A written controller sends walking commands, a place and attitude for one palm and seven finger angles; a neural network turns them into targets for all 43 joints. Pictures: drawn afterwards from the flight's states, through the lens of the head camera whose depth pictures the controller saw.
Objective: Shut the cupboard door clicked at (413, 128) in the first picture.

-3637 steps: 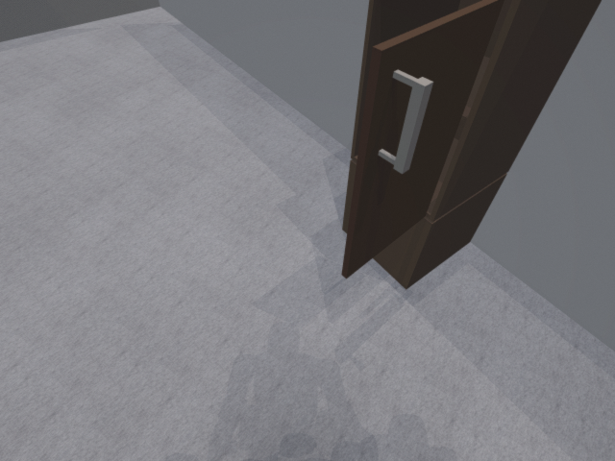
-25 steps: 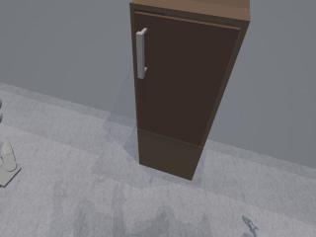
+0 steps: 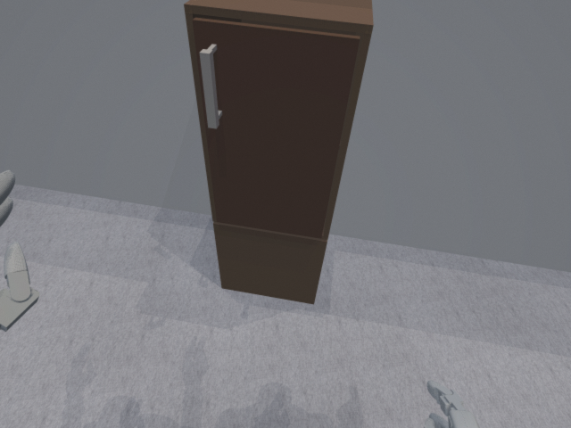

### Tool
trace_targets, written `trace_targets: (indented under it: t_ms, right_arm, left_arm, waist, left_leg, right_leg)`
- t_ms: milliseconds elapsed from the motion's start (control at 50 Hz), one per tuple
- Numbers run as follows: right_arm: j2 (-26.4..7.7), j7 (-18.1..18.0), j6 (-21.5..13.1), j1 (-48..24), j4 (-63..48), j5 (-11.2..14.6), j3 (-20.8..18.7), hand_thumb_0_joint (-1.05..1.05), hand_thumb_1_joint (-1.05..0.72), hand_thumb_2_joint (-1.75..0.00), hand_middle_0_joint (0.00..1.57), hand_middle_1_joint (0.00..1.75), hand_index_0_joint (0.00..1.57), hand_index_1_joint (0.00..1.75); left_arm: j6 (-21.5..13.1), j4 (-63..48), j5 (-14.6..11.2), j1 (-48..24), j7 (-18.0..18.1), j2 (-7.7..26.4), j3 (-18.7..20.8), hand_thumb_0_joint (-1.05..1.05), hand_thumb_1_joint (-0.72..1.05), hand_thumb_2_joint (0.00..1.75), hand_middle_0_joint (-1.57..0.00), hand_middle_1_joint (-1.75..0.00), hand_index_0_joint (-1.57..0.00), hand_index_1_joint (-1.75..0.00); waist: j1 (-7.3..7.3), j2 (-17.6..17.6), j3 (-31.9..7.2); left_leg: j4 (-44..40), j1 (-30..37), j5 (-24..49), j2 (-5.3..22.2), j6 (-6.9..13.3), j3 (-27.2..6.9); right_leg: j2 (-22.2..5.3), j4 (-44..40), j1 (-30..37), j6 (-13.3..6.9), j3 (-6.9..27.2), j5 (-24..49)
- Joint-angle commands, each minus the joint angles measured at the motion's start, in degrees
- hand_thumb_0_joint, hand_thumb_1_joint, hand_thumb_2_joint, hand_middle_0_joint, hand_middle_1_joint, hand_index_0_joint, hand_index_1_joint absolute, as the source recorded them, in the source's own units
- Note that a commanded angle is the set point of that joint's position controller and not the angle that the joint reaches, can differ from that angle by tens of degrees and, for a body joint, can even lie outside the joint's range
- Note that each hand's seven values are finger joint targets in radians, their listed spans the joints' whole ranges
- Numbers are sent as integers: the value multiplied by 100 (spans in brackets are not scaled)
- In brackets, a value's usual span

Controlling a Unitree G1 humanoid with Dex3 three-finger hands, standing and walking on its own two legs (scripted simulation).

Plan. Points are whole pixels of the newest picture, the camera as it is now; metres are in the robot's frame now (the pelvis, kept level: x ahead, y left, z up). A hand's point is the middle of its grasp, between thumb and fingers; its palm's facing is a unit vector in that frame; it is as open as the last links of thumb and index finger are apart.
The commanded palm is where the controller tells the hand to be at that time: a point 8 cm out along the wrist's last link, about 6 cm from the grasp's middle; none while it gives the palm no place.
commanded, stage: stop stepping back and stand still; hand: left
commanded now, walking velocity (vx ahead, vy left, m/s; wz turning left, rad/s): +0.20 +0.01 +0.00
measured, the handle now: (213, 87) +0.76 +0.20 +0.13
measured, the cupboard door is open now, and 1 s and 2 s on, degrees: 0 0 0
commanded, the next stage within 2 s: let the arm hang, fingers relaxed in 1.56 s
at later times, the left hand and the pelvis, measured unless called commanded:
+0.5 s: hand out of the picture +0.12 +0.31 +0.17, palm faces +0.54 -0.77 -0.34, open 7.4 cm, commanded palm +0.07 +0.33 +0.19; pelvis -0.06 +0.02 +0.00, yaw +3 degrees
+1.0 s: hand out of the picture +0.08 +0.35 +0.17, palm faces +0.55 -0.75 -0.37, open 7.4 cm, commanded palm +0.01 +0.36 +0.19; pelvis -0.11 +0.06 +0.01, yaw +3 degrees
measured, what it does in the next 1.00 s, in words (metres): walks backwards: left foot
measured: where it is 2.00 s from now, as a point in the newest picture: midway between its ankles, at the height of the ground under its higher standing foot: outside the picture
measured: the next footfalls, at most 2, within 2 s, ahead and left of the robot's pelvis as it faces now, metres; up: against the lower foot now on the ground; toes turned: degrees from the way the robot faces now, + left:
left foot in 0.78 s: -0.03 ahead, +0.15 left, +0.00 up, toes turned +5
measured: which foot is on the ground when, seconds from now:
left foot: down 0.00-0.62, up 0.64-0.76, down 0.78-1.00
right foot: down 0.00-1.00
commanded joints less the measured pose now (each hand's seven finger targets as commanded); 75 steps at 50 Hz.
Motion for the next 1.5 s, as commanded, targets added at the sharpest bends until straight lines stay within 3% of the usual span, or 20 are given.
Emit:
trace_targets:
  t_ms: [0, 80, 160, 320, 420, 480, 520, 560, 580, 600, 620, 640, 680, 720, 780, 800, 960, 1140, 1360, 1480]
  right_arm:
    - [-731, -147, -267, -609, -951, 10, -214, 0, -90, -90, 20, 30, 20, 30]
    - [-792, -135, -313, -624, -1015, -26, -283, 0, -90, -90, 20, 30, 20, 30]
    - [-780, -154, -493, -519, -990, -63, -281, 0, -90, -90, 20, 30, 20, 30]
    - [-719, -81, -440, -409, -763, -103, -339, 0, -90, -90, 20, 30, 20, 30]
    - [-776, -202, -435, -523, -702, -76, -260, 0, -90, -90, 20, 30, 20, 30]
    - [-780, -216, -517, -571, -809, -57, -239, 0, -90, -90, 20, 30, 20, 30]
    - [-700, -149, -546, -566, -860, -83, -280, 0, -90, -90, 20, 30, 20, 30]
    - [-557, -37, -584, -527, -938, -95, -298, 0, -90, -90, 20, 30, 20, 30]
    - [-485, 25, -553, -504, -980, -92, -309, 0, -90, -90, 20, 30, 20, 30]
    - [-536, 63, -454, -493, -945, -91, -393, 0, -90, -90, 20, 30, 20, 30]
    - [-609, 105, -304, -591, -886, -90, -430, 0, -90, -90, 20, 30, 20, 30]
    - [-682, 141, -230, -539, -848, -97, -463, 0, -90, -90, 20, 30, 20, 30]
    - [-464, 113, -224, -562, -922, -73, -251, 0, -90, -90, 20, 30, 20, 30]
    - [-550, -42, -301, -430, -735, -8, -196, 0, -90, -90, 20, 30, 20, 30]
    - [-827, -177, -481, -422, -801, 36, -305, 0, -90, -90, 20, 30, 20, 30]
    - [-854, -181, -502, -441, -846, 104, -359, 0, -90, -90, 20, 30, 20, 30]
    - [-685, -56, -749, -614, -878, -23, -194, 0, -90, -90, 20, 30, 20, 30]
    - [-586, 12, -445, -539, -951, -31, -217, 0, -90, -90, 20, 30, 20, 30]
    - [-680, -100, -492, -671, -802, 35, -254, 0, -90, -90, 20, 30, 20, 30]
    - [-645, -84, -453, -720, -923, 9, -256, 0, -90, -90, 20, 30, 20, 30]
  left_arm:
    - [-125, -389, -7, -193, 201, 789, 695, 0, 90, 90, -20, -30, -20, -30]
    - [-223, -701, 54, -489, 191, 649, 491, 0, 90, 90, -20, -30, -20, -30]
    - [-321, -1123, 112, -631, 249, 819, 611, 0, 90, 90, -20, -30, -20, -30]
    - [-252, -920, 27, -155, 283, 611, 558, 0, 90, 90, -20, -30, -20, -30]
    - [-164, -378, 105, -1176, 239, 543, 316, 0, 90, 90, -20, -30, -20, -30]
    - [-180, -459, 182, -1516, 209, 567, 341, 0, 90, 90, -20, -30, -20, -30]
    - [-224, -705, 174, -1504, 155, 655, 417, 0, 90, 90, -20, -30, -20, -30]
    - [-315, -1233, 155, -1036, 91, 793, 541, 0, 90, 90, -20, -30, -20, -30]
    - [-328, -1426, 143, -654, 61, 896, 630, 0, 90, 90, -20, -30, -20, -30]
    - [-330, -1614, 136, -293, 33, 897, 674, 0, 90, 90, -20, -30, -20, -30]
    - [-268, -1759, 109, -130, 59, 880, 735, 0, 90, 90, -20, -30, -20, -30]
    - [-249, -1689, 67, 95, 89, 883, 950, 0, 90, 90, -20, -30, -20, -30]
    - [-264, -1369, 58, 13, 208, 821, 989, 0, 90, 90, -20, -30, -20, -30]
    - [-204, -692, 113, -368, 333, 584, 732, 0, 90, 90, -20, -30, -20, -30]
    - [-283, -528, 222, -978, 382, 590, 540, 0, 90, 90, -20, -30, -20, -30]
    - [-284, -482, 226, -1048, 368, 711, 613, 0, 90, 90, -20, -30, -20, -30]
    - [-435, -1396, 330, -936, 261, 410, 288, 0, 90, 90, -20, -30, -20, -30]
    - [-449, -667, 106, 287, 287, 670, 970, 0, 90, 90, -20, -30, -20, -30]
    - [-312, -494, 213, -930, 264, 383, 199, 0, 90, 90, -20, -30, -20, -30]
    - [-417, -847, 203, -729, 303, 644, 540, 0, 90, 90, -20, -30, -20, -30]
  waist:
    - [3, 407, 232]
    - [-17, 550, 686]
    - [67, 964, 304]
    - [-31, 51, -1]
    - [-79, 428, 989]
    - [82, 1346, 902]
    - [202, 1405, 573]
    - [271, 1141, -171]
    - [256, 427, -424]
    - [204, -428, -442]
    - [225, -997, -126]
    - [218, -830, -35]
    - [59, -792, 233]
    - [-9, 6, 309]
    - [180, 955, 120]
    - [214, 462, -12]
    - [148, 1037, 22]
    - [93, 399, -66]
    - [114, -55, 129]
    - [163, 490, 75]
  left_leg:
    - [-756, 1175, -678, 394, 87, -690]
    - [-1525, 678, -2288, 300, -145, -848]
    - [-2236, 392, -2592, 360, -181, -1011]
    - [147, 1974, -911, -59, -238, -312]
    - [-1007, 1216, -2224, 249, -219, -948]
    - [-2941, -126, -4064, 687, -255, -1660]
    - [-3011, -612, -3856, 653, -313, -1380]
    - [-2118, 63, -2799, 215, -486, -511]
    - [-900, 644, -2016, -191, -466, 4]
    - [1232, 1396, -1073, -563, -398, 199]
    - [2485, 932, -914, -512, -358, -110]
    - [3123, 542, -1038, -396, -347, -331]
    - [1565, 12, -1421, 187, -217, -563]
    - [-515, 935, -848, -14, -151, -188]
    - [-1182, 1379, 769, 1096, 245, -1352]
    - [-980, 1441, 963, 1026, 232, -1052]
    - [-2085, 297, -2287, 784, 179, -1046]
    - [-1355, 520, -1361, 369, -48, -487]
    - [-872, 1192, -576, 246, 24, -285]
    - [-1017, 1140, -349, 237, -1, -348]
  right_leg:
    - [-455, -1165, -1282, -111, 173, 480]
    - [-207, -1240, -1340, -323, -89, -1126]
    - [125, -874, -389, -227, -387, -475]
    - [-850, -1723, -2077, -641, 450, -960]
    - [-222, -1171, -2230, -269, -8, -1342]
    - [465, 215, -651, -94, -483, -850]
    - [544, 514, 208, -170, -571, -579]
    - [278, -270, 296, -336, -473, -512]
    - [-204, -1102, -212, -524, 70, -747]
    - [-1194, -1979, -1681, -866, 1487, -1519]
    - [-1876, -2330, -2357, -1238, 2452, -2012]
    - [-1999, -2263, -2480, -1487, 2513, -1786]
    - [-1752, -1538, -1443, -1152, 1565, -411]
    - [-906, -810, -1313, -477, 664, 183]
    - [-257, 55, -1143, 58, 158, 1038]
    - [-225, -145, -902, 58, 245, 1406]
    - [-195, -299, 115, 76, -61, 990]
    - [-398, -1059, -122, -146, 194, 962]
    - [-549, -1385, -755, -109, 519, 1063]
    - [-469, -1239, -530, -142, 411, 1186]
